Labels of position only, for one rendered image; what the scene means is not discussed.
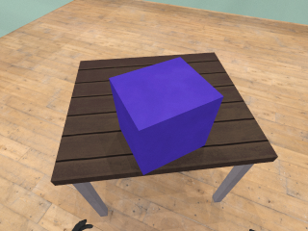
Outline table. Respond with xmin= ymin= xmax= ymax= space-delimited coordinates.
xmin=50 ymin=52 xmax=278 ymax=217

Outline carton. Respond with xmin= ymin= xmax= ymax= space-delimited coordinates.
xmin=109 ymin=57 xmax=224 ymax=175

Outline robot left hand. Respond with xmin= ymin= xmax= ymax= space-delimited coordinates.
xmin=72 ymin=219 xmax=93 ymax=231

